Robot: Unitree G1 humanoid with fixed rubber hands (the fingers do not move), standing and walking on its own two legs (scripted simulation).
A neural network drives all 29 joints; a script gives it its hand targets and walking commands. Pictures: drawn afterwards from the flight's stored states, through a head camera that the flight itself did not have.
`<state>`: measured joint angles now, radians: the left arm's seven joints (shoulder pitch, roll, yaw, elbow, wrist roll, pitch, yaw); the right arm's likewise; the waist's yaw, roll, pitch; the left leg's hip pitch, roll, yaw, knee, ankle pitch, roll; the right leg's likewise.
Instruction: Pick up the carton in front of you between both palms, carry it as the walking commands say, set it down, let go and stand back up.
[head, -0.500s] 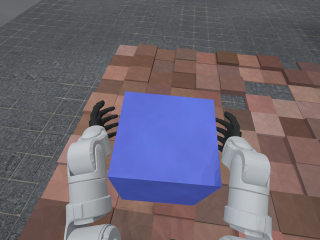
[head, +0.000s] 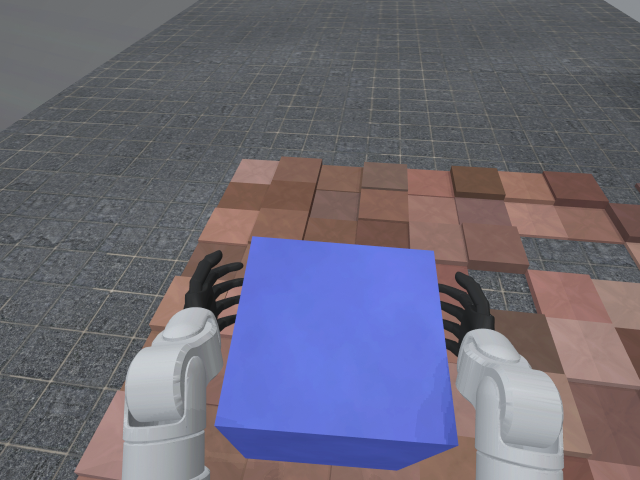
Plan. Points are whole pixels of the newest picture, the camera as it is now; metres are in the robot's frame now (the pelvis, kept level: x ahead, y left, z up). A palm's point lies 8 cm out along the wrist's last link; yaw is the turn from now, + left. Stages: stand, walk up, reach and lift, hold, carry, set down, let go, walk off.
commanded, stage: carry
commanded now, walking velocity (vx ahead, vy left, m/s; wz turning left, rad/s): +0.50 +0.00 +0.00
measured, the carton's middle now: (331, 363) +0.27 +0.00 +0.02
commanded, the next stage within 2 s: none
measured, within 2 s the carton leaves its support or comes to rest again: neither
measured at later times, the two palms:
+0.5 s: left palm (253, 153) +0.63 +0.14 +0.11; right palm (424, 151) +0.65 -0.17 +0.10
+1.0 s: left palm (261, 68) +0.99 +0.18 +0.13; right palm (387, 74) +0.96 -0.13 +0.12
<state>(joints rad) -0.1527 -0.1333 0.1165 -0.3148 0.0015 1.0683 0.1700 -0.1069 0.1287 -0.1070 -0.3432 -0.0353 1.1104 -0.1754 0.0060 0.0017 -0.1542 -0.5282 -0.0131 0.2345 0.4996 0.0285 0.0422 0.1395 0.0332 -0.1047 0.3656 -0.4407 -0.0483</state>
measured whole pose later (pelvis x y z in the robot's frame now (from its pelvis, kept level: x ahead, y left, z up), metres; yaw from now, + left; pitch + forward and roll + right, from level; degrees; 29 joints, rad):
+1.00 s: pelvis +0.64 +0.03 +0.03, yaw +1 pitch +6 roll -2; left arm -0.54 -0.15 0.37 0.06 0.10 0.97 0.21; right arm -0.48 0.17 -0.30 0.05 -0.06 1.00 -0.17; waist -0.08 0.01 -0.09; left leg -0.17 -0.02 0.08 0.42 -0.20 0.12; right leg -0.68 -0.03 -0.07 1.04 -0.30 0.00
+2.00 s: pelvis +1.33 +0.12 +0.02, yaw +1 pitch +4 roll -2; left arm -0.13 -0.13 0.10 -0.57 -0.03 1.22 0.20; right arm -0.09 0.13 -0.09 -0.56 0.01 1.23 -0.16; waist 0.00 0.01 -0.16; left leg 0.11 -0.02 0.04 0.28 -0.54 0.03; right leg -0.50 -0.02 -0.18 0.48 -0.01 -0.05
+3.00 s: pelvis +1.95 +0.12 +0.03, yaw +2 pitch +6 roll +1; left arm -0.50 -0.18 0.28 -0.06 0.02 0.94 0.22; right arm -0.49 0.13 -0.32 -0.05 -0.07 0.94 -0.21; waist 0.09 -0.01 0.02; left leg -0.52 -0.02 0.06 0.72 -0.38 -0.01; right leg -0.34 0.01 -0.08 0.58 -0.27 0.14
